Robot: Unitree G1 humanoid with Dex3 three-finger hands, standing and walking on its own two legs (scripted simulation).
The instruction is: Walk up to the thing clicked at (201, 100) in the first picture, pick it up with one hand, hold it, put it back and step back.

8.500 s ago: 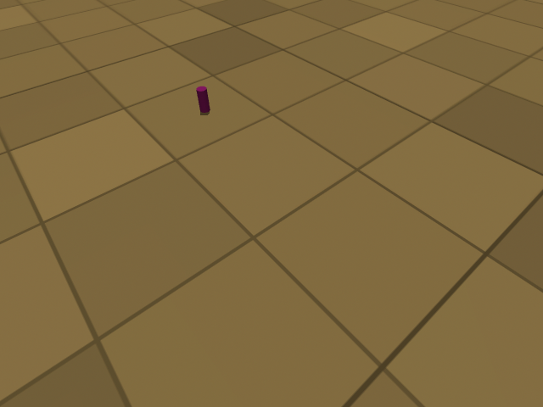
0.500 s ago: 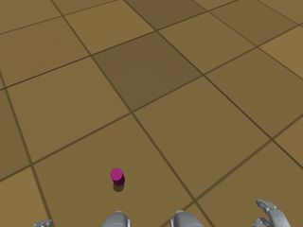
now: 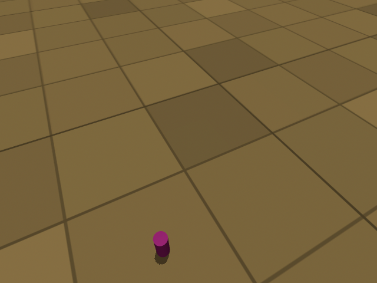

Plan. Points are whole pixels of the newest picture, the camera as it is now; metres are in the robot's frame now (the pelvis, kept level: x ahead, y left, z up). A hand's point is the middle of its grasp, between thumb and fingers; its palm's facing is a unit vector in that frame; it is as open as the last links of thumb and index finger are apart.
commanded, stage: walk up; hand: left
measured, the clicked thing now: (161, 244) +0.44 +0.16 -0.68
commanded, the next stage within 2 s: stand in 0.78 s
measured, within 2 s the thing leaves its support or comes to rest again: neither
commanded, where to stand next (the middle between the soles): +0.08 -0.03 m, yaw -3 degrees
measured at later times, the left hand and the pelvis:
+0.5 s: hand out of the picture +0.11 +0.26 -0.14, palm faces -0.05 -0.94 -0.34, open 7.4 cm; pelvis +0.02 +0.01 +0.01, yaw -2 degrees
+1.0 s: hand out of the picture +0.11 +0.24 -0.13, palm faces -0.08 -0.94 -0.34, open 7.4 cm; pelvis +0.00 -0.01 +0.02, yaw -2 degrees
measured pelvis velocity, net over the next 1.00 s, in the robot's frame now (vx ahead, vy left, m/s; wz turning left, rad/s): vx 0.00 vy -0.01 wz -0.03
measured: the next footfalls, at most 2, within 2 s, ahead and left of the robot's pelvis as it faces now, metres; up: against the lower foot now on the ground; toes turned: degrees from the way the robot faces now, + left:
right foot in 0.28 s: +0.05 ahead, -0.13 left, +0.00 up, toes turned -1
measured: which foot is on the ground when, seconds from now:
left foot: down 0.00-1.00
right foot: down 0.00-0.02, up 0.04-0.26, down 0.28-1.00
